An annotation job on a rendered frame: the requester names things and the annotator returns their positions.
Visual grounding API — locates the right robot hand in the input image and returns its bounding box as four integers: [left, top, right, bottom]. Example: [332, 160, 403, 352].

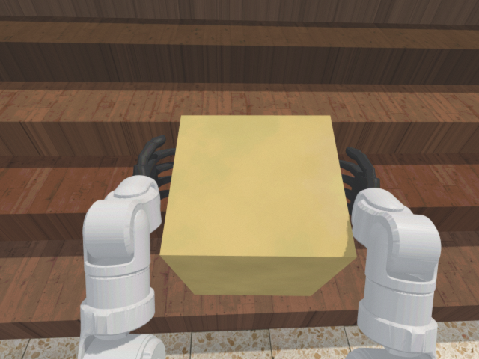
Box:
[339, 147, 380, 217]

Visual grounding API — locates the robot left upper arm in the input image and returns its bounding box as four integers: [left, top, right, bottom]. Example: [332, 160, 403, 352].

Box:
[83, 334, 165, 359]

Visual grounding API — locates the robot left forearm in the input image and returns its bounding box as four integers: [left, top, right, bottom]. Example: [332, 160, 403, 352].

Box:
[78, 175, 162, 359]

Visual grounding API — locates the left robot hand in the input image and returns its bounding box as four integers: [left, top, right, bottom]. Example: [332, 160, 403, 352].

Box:
[133, 135, 176, 200]

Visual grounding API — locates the robot right forearm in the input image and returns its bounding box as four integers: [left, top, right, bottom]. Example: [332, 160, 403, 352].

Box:
[351, 188, 441, 359]

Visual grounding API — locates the carton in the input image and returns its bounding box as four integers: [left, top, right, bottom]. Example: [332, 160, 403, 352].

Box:
[159, 115, 357, 296]

